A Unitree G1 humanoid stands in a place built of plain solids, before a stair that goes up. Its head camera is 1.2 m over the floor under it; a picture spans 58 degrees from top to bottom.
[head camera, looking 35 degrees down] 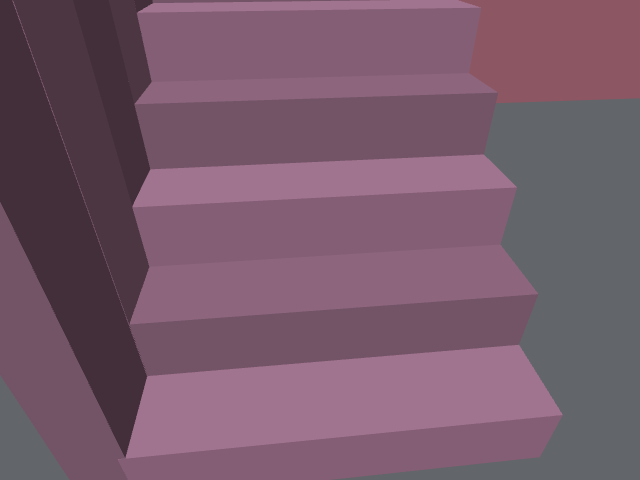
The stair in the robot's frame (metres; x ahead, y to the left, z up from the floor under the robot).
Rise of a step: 0.20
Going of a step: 0.23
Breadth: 1.10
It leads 6 degrees to the left of straight ahead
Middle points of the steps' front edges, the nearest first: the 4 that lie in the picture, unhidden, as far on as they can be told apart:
0.59 -0.07 0.20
0.82 -0.05 0.41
1.05 -0.03 0.61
1.28 0.00 0.81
